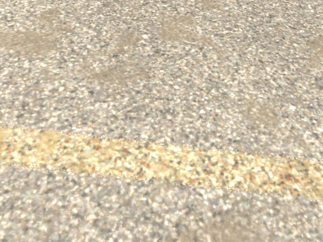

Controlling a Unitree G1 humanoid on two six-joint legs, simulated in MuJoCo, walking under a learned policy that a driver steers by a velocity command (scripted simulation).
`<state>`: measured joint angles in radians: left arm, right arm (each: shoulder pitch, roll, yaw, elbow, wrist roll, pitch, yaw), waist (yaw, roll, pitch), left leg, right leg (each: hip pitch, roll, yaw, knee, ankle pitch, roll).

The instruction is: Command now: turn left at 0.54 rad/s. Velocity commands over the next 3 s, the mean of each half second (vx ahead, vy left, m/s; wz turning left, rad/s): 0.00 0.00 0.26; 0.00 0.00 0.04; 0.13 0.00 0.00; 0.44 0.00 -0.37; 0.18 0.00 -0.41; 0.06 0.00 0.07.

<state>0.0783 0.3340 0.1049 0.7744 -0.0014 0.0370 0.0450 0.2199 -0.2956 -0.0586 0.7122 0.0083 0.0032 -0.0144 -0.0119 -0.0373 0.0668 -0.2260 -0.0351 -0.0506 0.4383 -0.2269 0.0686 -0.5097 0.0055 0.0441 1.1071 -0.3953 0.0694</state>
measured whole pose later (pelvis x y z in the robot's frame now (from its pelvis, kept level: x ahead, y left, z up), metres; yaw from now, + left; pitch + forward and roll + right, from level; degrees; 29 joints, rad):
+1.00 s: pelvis +0.02 -0.05 -0.01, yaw +7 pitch -2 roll +0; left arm 0.16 0.27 0.01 0.97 0.00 -0.02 0.01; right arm 0.20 -0.26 -0.03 0.93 -0.01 0.01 -0.04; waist 0.00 0.00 0.05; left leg -0.16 -0.05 -0.14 0.47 -0.27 -0.01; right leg -0.17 0.03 0.03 0.47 -0.27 -0.01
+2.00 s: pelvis +0.29 -0.02 -0.04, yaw -7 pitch +1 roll +0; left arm 0.02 0.26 0.04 0.75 -0.02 -0.06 -0.06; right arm 0.40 -0.25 -0.02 0.99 -0.01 -0.06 -0.03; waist -0.03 -0.01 0.06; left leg 0.00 0.04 0.12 0.86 -0.49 -0.01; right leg -0.52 0.06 -0.08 0.64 -0.15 -0.14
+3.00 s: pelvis +0.53 -0.04 -0.02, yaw -14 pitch +0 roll -1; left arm 0.29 0.26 0.07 0.82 -0.01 -0.02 0.06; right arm 0.22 -0.30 -0.07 0.76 0.02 0.00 0.02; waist 0.02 0.00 0.01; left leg -0.42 0.00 0.03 0.82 -0.48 0.06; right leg -0.17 -0.05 -0.04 0.56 -0.40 0.02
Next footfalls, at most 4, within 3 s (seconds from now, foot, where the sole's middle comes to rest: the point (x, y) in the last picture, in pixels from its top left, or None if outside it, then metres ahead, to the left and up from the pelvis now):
0.34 right None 0.07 -0.15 -0.78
1.96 right None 0.44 -0.10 -0.78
2.42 left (140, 195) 0.64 0.05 -0.78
2.72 right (194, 234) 0.48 -0.17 -0.78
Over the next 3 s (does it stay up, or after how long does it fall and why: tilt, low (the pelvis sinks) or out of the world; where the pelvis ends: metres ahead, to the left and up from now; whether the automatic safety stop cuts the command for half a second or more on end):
stays up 0.53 -0.04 -0.02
